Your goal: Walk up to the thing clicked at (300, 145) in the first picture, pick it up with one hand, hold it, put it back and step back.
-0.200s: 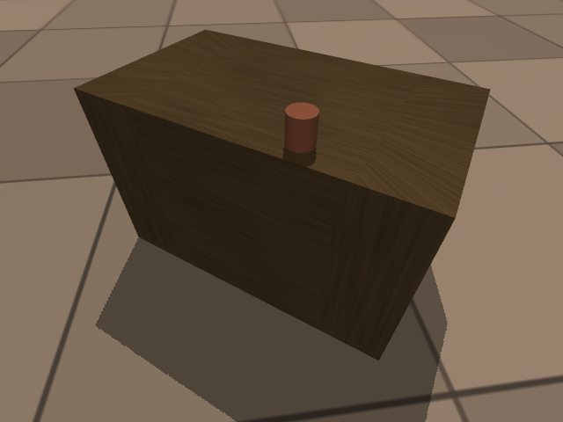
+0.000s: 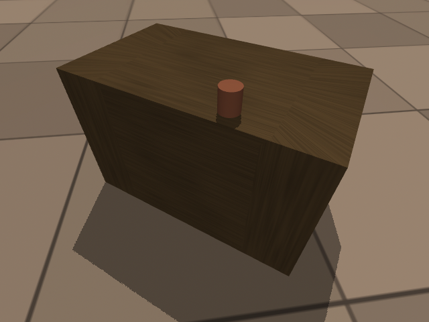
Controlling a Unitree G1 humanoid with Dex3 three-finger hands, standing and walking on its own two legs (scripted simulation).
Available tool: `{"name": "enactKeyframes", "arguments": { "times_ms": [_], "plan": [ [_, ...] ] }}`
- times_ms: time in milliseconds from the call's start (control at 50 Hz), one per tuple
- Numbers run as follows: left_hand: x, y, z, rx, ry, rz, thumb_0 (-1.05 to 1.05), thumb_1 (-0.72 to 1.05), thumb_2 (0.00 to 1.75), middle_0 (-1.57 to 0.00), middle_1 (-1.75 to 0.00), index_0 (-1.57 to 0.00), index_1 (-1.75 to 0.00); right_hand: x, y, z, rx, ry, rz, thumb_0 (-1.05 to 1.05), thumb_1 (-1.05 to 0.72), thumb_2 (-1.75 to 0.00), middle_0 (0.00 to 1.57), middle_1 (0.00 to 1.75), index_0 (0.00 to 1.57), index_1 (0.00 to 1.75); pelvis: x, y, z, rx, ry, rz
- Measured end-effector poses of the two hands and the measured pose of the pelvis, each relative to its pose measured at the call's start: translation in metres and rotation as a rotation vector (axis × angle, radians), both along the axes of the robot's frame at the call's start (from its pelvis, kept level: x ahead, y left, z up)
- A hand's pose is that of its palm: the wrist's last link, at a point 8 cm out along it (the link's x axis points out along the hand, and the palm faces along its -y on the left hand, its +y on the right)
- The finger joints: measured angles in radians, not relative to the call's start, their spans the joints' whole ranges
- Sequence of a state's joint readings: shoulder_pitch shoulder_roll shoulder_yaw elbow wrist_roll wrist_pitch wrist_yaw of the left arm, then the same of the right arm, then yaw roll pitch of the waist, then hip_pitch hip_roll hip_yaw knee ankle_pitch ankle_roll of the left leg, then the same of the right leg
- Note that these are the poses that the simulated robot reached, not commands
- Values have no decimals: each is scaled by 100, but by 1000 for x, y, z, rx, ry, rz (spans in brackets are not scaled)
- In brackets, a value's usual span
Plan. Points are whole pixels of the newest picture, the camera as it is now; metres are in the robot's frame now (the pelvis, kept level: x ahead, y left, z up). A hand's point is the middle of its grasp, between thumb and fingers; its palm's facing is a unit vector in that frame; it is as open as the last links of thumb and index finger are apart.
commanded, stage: stand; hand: left
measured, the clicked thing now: (229, 98) +0.82 -0.04 +0.02
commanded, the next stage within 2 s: walk up in 0.92 s
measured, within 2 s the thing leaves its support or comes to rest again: neither
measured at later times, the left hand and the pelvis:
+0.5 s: hand out of the picture +0.08 +0.25 -0.15, palm faces -0.02 -0.94 -0.34, open 7.4 cm; pelvis +0.01 +0.00 +0.00, yaw +0 degrees
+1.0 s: hand out of the picture +0.07 +0.26 -0.16, palm faces -0.06 -0.94 -0.34, open 7.4 cm; pelvis +0.01 +0.01 +0.00, yaw -3 degrees
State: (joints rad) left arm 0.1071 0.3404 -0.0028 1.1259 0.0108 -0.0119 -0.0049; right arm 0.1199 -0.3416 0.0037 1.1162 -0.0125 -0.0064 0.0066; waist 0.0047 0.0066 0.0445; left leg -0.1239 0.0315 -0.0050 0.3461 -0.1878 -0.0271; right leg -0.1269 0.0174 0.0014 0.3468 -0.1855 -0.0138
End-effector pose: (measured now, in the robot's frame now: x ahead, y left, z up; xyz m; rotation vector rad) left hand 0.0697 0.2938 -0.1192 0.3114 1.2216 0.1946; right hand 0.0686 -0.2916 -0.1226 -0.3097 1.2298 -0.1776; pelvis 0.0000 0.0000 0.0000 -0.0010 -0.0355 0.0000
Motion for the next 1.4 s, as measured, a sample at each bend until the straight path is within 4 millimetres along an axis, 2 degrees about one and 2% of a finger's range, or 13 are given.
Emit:
{"name": "enactKeyframes", "arguments": {
  "times_ms": [580,940,1000,1060,1140,1200,1240,1280,1400],
  "plan": [
    [8,5,2,5,-4,-1,0,90,90,-20,-30,-20,-30,11,3,2,-2,-10,-3,1,-91,-90,20,30,21,30,7,5,1,0,-1,0],
    [1,9,1,1,2,4,0,90,90,-20,-30,-20,-30,4,4,3,-3,-6,-5,1,-91,-90,20,30,21,30,4,6,1,2,-3,-6],
    [1,12,1,3,25,-35,0,90,90,-20,-30,-20,-30,3,-4,5,1,-73,-41,1,-90,-90,20,30,21,30,7,6,-3,17,-1,-58],
    [11,13,4,26,65,-86,0,90,90,-20,-30,-20,-30,-7,-20,5,-14,-115,-97,1,-90,-90,20,30,21,30,12,1,-5,17,-2,-93],
    [39,5,13,48,40,-132,0,90,90,-20,-30,-20,-30,-26,-47,1,-30,-68,-142,1,-90,-90,20,30,21,30,27,-16,-8,28,-12,-129],
    [62,-6,15,82,13,-167,0,90,90,-20,-30,-20,-30,-29,-74,-12,-33,-40,-177,1,-90,-90,20,30,21,30,42,-34,-19,38,-26,-170],
    [74,-14,11,110,-11,-172,0,90,90,-20,-30,-20,-30,-23,-91,-24,-41,-31,-191,1,-90,-90,20,30,21,30,52,-45,-29,8,-39,-174],
    [81,-22,11,122,-35,-165,0,90,90,-20,-30,-20,-30,-13,-98,-29,-37,-18,-195,1,-91,-90,20,30,20,30,62,-53,-32,-5,-42,-184],
    [97,-44,22,100,3,-180,0,90,90,-20,-30,-20,-30,35,-97,-13,5,-83,-192,1,-91,-90,20,29,20,30,95,-61,-15,-7,-39,-253]
  ]
}}
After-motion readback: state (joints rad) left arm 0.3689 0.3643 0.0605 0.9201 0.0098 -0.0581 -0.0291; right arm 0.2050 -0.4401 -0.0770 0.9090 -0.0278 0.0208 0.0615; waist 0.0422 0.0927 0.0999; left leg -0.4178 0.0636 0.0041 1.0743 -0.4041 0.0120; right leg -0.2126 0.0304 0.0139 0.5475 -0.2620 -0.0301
